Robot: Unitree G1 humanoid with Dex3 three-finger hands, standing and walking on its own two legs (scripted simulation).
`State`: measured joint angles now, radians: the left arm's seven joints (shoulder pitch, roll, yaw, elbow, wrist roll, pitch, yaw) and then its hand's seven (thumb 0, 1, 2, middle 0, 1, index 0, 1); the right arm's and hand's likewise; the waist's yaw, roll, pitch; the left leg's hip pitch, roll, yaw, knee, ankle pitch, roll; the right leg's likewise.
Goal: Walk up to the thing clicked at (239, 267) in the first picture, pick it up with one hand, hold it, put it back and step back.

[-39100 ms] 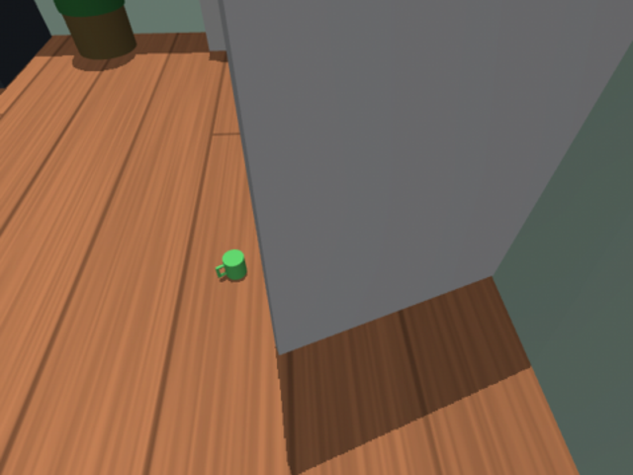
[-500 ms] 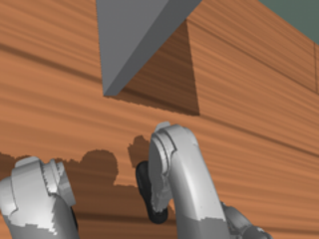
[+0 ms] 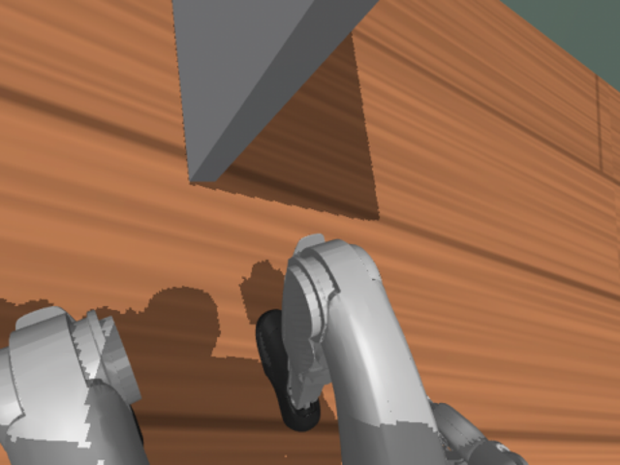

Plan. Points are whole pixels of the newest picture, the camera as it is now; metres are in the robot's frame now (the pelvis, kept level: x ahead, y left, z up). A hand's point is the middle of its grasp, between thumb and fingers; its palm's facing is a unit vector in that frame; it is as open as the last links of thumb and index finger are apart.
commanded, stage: open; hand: left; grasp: from above
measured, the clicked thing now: out of the picture +0.41 +0.37 -0.25
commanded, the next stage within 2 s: withdraw in 0.48 s
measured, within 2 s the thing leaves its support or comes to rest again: neither
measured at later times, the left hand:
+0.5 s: hand out of the picture +0.42 +0.36 -0.22, palm faces -0.46 -0.15 -0.88, open 13.5 cm
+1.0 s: hand out of the picture +0.44 +0.38 -0.12, palm faces -0.35 -0.07 -0.93, open 14.1 cm
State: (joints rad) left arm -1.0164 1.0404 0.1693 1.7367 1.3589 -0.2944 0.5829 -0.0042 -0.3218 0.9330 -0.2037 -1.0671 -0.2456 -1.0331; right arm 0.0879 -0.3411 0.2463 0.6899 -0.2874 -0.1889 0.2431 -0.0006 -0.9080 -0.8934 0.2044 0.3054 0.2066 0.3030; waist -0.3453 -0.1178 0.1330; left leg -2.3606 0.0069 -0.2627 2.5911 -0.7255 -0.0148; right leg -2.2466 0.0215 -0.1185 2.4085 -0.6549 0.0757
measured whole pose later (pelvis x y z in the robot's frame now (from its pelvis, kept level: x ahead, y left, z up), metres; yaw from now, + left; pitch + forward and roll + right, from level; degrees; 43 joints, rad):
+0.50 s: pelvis +0.00 +0.00 +0.01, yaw +0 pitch +28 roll -14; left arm -1.00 1.02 0.16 1.70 1.33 -0.29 0.56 0.00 -0.46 1.01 -0.09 -1.10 -0.11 -1.08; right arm 0.07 -0.34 0.24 0.68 -0.27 -0.18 0.25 0.00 -0.90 -0.89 0.20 0.31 0.21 0.30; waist -0.33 -0.11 0.13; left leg -2.36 0.00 -0.26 2.57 -0.72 -0.01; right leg -2.24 0.01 -0.12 2.39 -0.66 0.07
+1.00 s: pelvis +0.00 +0.00 +0.03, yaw +3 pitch +33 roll -11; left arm -0.89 0.83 0.14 1.32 1.23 -0.14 0.37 0.00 -0.52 1.00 -0.08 -1.02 -0.09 -1.02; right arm 0.14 -0.29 0.09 0.72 -0.16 -0.08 0.26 0.00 -0.92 -0.90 0.20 0.30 0.21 0.30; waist -0.24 0.01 -0.04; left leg -2.34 0.00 -0.19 2.46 -0.71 -0.01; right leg -2.24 -0.01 -0.07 2.33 -0.68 0.06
